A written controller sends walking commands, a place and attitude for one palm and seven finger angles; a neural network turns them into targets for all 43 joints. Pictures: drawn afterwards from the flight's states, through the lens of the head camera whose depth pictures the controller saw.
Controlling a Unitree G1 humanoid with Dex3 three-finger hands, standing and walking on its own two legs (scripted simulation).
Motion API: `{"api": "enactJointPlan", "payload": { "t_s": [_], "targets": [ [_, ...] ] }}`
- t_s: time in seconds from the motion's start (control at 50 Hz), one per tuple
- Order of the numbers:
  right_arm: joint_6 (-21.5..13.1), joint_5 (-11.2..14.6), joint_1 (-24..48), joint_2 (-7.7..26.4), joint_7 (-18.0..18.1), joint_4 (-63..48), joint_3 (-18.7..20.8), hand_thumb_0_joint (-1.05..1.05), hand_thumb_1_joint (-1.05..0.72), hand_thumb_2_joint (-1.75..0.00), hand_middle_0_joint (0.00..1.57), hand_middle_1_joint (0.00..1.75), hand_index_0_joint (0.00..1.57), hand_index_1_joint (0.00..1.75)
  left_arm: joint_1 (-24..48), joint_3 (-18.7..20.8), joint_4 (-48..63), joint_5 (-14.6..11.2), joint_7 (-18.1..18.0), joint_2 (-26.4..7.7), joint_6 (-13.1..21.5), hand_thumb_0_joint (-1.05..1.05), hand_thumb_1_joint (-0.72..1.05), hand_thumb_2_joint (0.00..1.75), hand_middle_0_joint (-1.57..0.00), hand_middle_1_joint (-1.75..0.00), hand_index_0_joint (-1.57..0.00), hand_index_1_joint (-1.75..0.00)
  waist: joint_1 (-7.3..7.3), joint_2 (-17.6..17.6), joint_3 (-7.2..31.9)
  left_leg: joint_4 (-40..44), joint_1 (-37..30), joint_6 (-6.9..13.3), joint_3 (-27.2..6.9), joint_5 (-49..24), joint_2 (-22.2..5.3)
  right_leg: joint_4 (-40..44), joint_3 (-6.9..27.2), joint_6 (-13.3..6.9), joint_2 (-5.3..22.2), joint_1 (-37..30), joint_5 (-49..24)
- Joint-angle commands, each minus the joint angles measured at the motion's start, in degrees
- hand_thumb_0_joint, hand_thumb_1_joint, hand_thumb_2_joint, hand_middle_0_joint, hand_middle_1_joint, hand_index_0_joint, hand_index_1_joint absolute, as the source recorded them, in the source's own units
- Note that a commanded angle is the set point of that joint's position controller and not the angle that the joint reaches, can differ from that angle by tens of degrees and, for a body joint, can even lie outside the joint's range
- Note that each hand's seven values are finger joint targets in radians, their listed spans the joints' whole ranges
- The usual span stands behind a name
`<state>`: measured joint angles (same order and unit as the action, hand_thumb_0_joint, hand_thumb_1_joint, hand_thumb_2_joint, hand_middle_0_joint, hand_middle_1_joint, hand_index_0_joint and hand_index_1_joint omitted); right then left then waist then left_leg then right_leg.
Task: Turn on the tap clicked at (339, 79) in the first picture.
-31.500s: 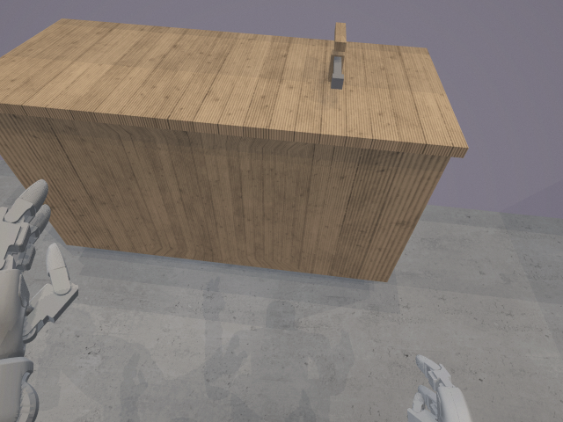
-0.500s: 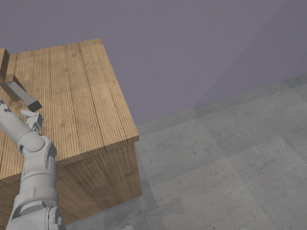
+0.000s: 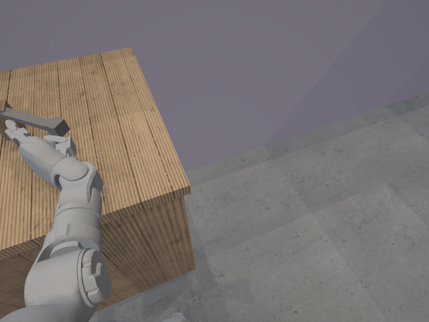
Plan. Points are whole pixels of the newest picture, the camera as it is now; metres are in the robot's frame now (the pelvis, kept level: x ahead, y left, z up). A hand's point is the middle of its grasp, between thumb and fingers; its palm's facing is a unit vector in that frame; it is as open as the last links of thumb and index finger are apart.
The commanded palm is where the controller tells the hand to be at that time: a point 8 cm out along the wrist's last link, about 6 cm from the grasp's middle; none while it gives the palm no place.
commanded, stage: push the lever round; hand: left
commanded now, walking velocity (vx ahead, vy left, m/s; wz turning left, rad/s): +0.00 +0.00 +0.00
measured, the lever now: (57, 127) +0.47 +0.30 +0.11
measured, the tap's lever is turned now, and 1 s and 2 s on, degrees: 48 80 80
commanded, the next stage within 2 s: lift the hand up off the lever in 0.80 s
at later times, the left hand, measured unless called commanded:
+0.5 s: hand (84, 129) +0.48 +0.25 +0.09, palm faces +0.85 -0.51 -0.12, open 7.8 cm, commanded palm +0.43 +0.27 +0.10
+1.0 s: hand (81, 123) +0.50 +0.26 +0.10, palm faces +0.85 -0.50 -0.12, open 7.7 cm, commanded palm +0.44 +0.28 +0.11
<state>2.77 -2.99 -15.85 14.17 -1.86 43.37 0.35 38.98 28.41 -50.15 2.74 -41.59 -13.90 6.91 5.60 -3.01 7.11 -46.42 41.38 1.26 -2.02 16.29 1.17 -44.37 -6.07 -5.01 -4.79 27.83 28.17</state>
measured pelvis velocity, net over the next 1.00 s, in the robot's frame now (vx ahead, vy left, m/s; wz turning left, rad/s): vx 0.02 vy -0.02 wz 0.00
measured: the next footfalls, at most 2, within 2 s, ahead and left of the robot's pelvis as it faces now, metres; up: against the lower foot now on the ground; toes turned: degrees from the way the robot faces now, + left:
none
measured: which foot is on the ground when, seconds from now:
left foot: down 0.00-1.00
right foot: down 0.00-1.00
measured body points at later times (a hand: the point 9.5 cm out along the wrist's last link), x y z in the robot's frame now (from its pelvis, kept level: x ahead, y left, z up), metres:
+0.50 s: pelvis +0.01 -0.01 +0.00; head +0.07 -0.02 +0.44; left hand +0.43 +0.28 +0.10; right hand +0.02 -0.27 -0.14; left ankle +0.06 +0.10 -0.70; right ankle -0.06 -0.06 -0.70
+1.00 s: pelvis +0.02 -0.02 +0.00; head +0.09 -0.03 +0.44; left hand +0.45 +0.28 +0.10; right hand +0.02 -0.29 -0.13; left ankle +0.06 +0.10 -0.70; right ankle -0.06 -0.06 -0.70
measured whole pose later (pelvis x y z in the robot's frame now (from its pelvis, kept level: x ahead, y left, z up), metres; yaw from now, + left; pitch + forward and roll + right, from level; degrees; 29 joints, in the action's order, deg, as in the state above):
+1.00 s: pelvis +0.02 -0.02 +0.00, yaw +0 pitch +15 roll +0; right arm 3.9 -4.4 -21.3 15.7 -4.3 43.3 1.1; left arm 46.8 35.6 -60.6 6.6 -43.0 -21.0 6.6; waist 8.9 -2.1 8.6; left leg -46.8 43.6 -0.4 -2.4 18.3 0.3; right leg -44.3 -6.0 -5.9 -5.8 30.0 29.6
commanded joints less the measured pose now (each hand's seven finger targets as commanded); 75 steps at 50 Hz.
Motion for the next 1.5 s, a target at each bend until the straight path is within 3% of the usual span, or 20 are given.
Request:
{"api": "enactJointPlan", "payload": {
  "t_s": [0.0, 0.08, 0.16, 0.2, 0.26, 0.32, 0.38, 0.42, 0.46, 0.54, 0.6, 0.7, 0.92, 1.04, 1.08, 1.18, 1.3, 1.38, 1.42, 1.48],
  "targets": [
    [-0.78, -0.32, -2.7, 8.48, -0.32, -5.26, 3.21, 0.0, -0.9, -0.9, 0.2, 0.3, 0.2, 0.3, 24.24, 0.09, 10.69, 2.8, -1.52, -14.21, 3.61, 0.0, 0.9, 0.9, -0.15, -0.15, -0.15, -0.15, -0.05, -0.61, 19.1, 1.88, -21.82, 1.61, -3.42, -13.63, -1.15, 7.25, 4.49, 4.53, 3.07, 3.26, -23.8],
    [-0.54, -0.69, -3.52, 8.59, -1.02, -4.37, 3.33, 0.0, -0.9, -0.9, 0.2, 0.3, 0.2, 0.3, 28.17, -0.61, 9.01, 3.96, -2.7, -13.55, 3.44, 0.0, 0.9, 0.9, -0.15, -0.15, -0.15, -0.15, 1.52, -1.24, 16.91, 1.8, -21.62, 1.64, -3.94, -12.61, -1.53, 7.45, 3.98, 4.39, 2.95, 5.64, -21.32],
    [-0.7, -1.05, -4.69, 8.9, -1.32, -3.85, 3.36, 0.0, -0.9, -0.9, 0.2, 0.3, 0.2, 0.3, 30.31, 0.31, 4.89, 4.27, -3.7, -14.68, 3.05, 0.0, 0.9, 0.9, -0.15, -0.15, -0.15, -0.15, 1.97, 1.21, 16.35, 1.5, -19.23, 2.08, -3.38, -10.97, -1.33, 8.01, 4.45, 4.95, 3.1, 5.36, -22.05],
    [-0.81, -1.18, -5.19, 8.8, -1.54, -3.41, 3.48, 0.0, -0.9, -0.9, 0.2, 0.3, 0.2, 0.3, 32.93, 0.25, 5.42, 4.52, -4.16, -14.65, 3.62, 0.0, 0.9, 0.9, -0.15, -0.15, -0.15, -0.15, 2.18, -1.34, 17.62, 1.51, -20.77, 1.83, -3.71, -11.52, -1.49, 7.57, 4.29, 4.72, 3.03, 6.43, -20.97],
    [-0.82, -1.59, -6.49, 8.86, -1.96, -3.29, 3.48, 0.0, -0.9, -0.9, 0.2, 0.3, 0.2, 0.3, 32.6, 1.25, 4.95, 5.3, -4.62, -16.16, 3.97, 0.0, 0.9, 0.9, -0.15, -0.15, -0.15, -0.15, 1.87, -1.8, 20.65, 0.62, -21.37, 1.83, -3.4, -14.14, -1.43, 6.71, 4.31, 4.79, 2.95, 5.33, -24.19],
    [-0.53, -1.66, -7.43, 8.97, -2.17, -3.45, 3.63, 0.0, -0.9, -0.9, 0.2, 0.3, 0.2, 0.3, 31.49, 2.42, 3.76, 5.86, -4.45, -17.77, 4.01, 0.0, 0.9, 0.9, -0.15, -0.15, -0.15, -0.15, 1.72, -1.75, 20.97, 0.17, -20.46, 1.94, -3.01, -15.02, -1.35, 6.44, 4.64, 5.09, 3.09, 4.17, -26.67],
    [-0.26, -1.7, -8.07, 9.16, -2.11, -3.26, 3.61, 0.0, -0.9, -0.9, 0.2, 0.3, 0.2, 0.3, 33.62, 2.03, 3.07, 6.19, -4.08, -17.94, 3.72, 0.0, 0.9, 0.9, -0.15, -0.15, -0.15, -0.15, 2.73, -0.82, 19.98, 0.2, -19.04, 2.04, -2.79, -15.18, -1.29, 6.32, 4.74, 5.45, 3.5, 3.2, -29.06],
    [-0.14, -1.6, -8.62, 9.29, -2.02, -3.44, 3.73, 0.0, -0.9, -0.9, 0.2, 0.3, 0.2, 0.3, 32.63, 3.8, 3.05, 6.19, -4.05, -20.26, 3.89, 0.0, 0.9, 0.9, -0.15, -0.15, -0.15, -0.15, 2.04, -0.79, 20.64, 0.0, -18.89, 2.07, -2.59, -15.25, -1.3, 6.42, 5.09, 5.68, 3.55, 2.42, -30.4],
    [-0.05, -1.61, -8.57, 9.28, -2.06, -3.41, 3.57, 0.0, -0.9, -0.9, 0.2, 0.3, 0.2, 0.3, 32.98, 3.0, 2.22, 6.03, -3.81, -19.32, 3.56, 0.0, 0.9, 0.9, -0.15, -0.15, -0.15, -0.15, 2.64, -0.45, 20.19, -0.11, -18.33, 2.17, -2.08, -15.33, -1.16, 6.59, 5.32, 6.11, 3.79, 2.1, -32.68],
    [0.23, -1.52, -9.33, 9.51, -2.0, -3.6, 3.54, 0.0, -0.9, -0.9, 0.2, 0.3, 0.2, 0.3, 32.14, 4.39, 1.19, 6.35, -3.41, -21.63, 3.37, 0.0, 0.9, 0.9, -0.15, -0.15, -0.15, -0.15, 2.43, 0.37, 19.78, -0.21, -16.58, 2.3, -2.0, -15.04, -0.99, 6.44, 5.64, 6.52, 4.23, 0.53, -35.24],
    [0.16, -1.56, -9.87, 9.44, -2.11, -3.24, 3.61, 0.0, -0.9, -0.9, 0.2, 0.3, 0.2, 0.3, 34.39, 2.8, 1.38, 6.48, -3.26, -20.03, 3.38, 0.0, 0.9, 0.9, -0.15, -0.15, -0.15, -0.15, 3.33, -0.81, 19.73, -0.27, -17.87, 2.26, -2.13, -15.8, -1.08, 6.36, 5.32, 6.47, 4.01, 1.97, -34.79],
    [0.41, -1.51, -10.68, 9.97, -1.83, -3.5, 3.52, 0.0, -0.9, -0.9, 0.2, 0.3, 0.2, 0.3, 33.84, 6.26, 1.17, 6.44, -2.62, -25.21, 3.4, 0.0, 0.9, 0.9, -0.15, -0.15, -0.15, -0.15, 2.72, 0.15, 20.93, -0.64, -14.81, 2.35, -1.63, -15.54, -0.77, 5.86, 6.43, 7.41, 5.05, -1.85, -40.9],
    [0.37, -1.36, -11.17, 9.99, -2.1, -3.63, 3.72, 0.0, -0.9, -0.9, 0.2, 0.3, 0.2, 0.3, 33.19, 4.79, 3.32, 6.13, -1.54, -23.7, 3.92, 0.0, 0.9, 0.9, -0.15, -0.15, -0.15, -0.15, 2.8, -2.19, 21.87, -0.78, -17.75, 2.24, -1.52, -17.75, -0.81, 5.8, 5.96, 7.19, 4.52, -1.22, -42.07],
    [0.57, -1.12, -10.85, 10.34, -1.84, -3.66, 3.58, 0.0, -0.9, -0.9, 0.2, 0.3, 0.2, 0.3, 32.08, 5.72, 1.91, 5.82, -0.95, -25.41, 2.6, 0.0, 0.9, 0.9, -0.15, -0.15, -0.15, -0.15, 2.82, -1.11, 20.48, -0.08, -16.58, 2.38, -1.3, -16.41, -0.72, 6.67, 6.27, 7.48, 4.79, -2.46, -41.96],
    [0.4, -1.07, -10.8, 10.15, -1.94, -3.67, 3.64, 0.0, -0.9, -0.9, 0.2, 0.3, 0.2, 0.3, 33.29, 3.88, 3.2, 5.48, -0.55, -22.88, 2.36, 0.0, 0.9, 0.9, -0.15, -0.15, -0.15, -0.15, 3.14, -2.6, 20.66, 0.26, -18.79, 2.35, -1.31, -17.55, -0.68, 7.12, 6.01, 7.24, 4.61, -1.86, -41.69],
    [0.62, -0.64, -10.9, 10.29, -1.88, -4.15, 3.71, 0.0, -0.9, -0.9, 0.2, 0.3, 0.2, 0.3, 28.54, 5.62, 4.01, 4.17, -0.01, -23.7, 1.31, 0.0, 0.9, 0.9, -0.15, -0.15, -0.15, -0.15, 1.85, 0.54, 21.44, 0.89, -17.61, 2.27, -1.05, -18.74, -0.33, 7.09, 6.18, 7.74, 5.0, -6.38, -47.33],
    [0.22, -0.43, -9.49, 10.15, -2.1, -3.7, 3.87, 0.0, -0.9, -0.9, 0.2, 0.3, 0.2, 0.3, 31.16, 2.11, 6.97, 4.04, -0.14, -19.94, 1.04, 0.0, 0.9, 0.9, -0.15, -0.15, -0.15, -0.15, 2.37, -2.66, 18.03, 2.58, -23.29, 2.18, -1.98, -18.73, -1.11, 9.15, 4.71, 6.21, 3.58, -0.69, -36.62],
    [0.18, -0.46, -8.96, 10.29, -1.9, -3.71, 3.98, 0.0, -0.9, -0.9, 0.2, 0.3, 0.2, 0.3, 29.48, 4.25, 8.82, 3.4, -0.54, -21.51, 1.09, 0.0, 0.9, 0.9, -0.15, -0.15, -0.15, -0.15, 1.72, -0.78, 19.49, 2.6, -22.9, 2.18, -2.12, -19.92, -0.85, 8.85, 5.01, 6.49, 3.99, -3.49, -39.92],
    [0.08, -0.3, -8.15, 10.02, -1.9, -3.8, 4.0, 0.0, -0.9, -0.9, 0.2, 0.3, 0.2, 0.3, 29.8, 2.27, 9.51, 3.37, -0.51, -19.12, 0.69, 0.0, 0.9, 0.9, -0.15, -0.15, -0.15, -0.15, 1.81, -1.73, 19.17, 3.07, -24.18, 2.06, -1.97, -20.05, -0.97, 9.03, 4.64, 6.14, 3.68, -2.23, -37.77],
    [0.0, -0.31, -7.72, 10.03, -1.92, -3.98, 3.95, 0.0, -0.9, -0.9, 0.2, 0.3, 0.2, 0.3, 29.34, 2.29, 10.18, 3.28, -0.52, -18.76, -0.17, 0.0, 0.9, 0.9, -0.15, -0.15, -0.15, -0.15, 1.53, -1.5, 18.86, 3.53, -24.99, 2.03, -2.28, -20.63, -0.98, 9.4, 4.3, 5.86, 3.44, -2.32, -36.2]
  ]
}}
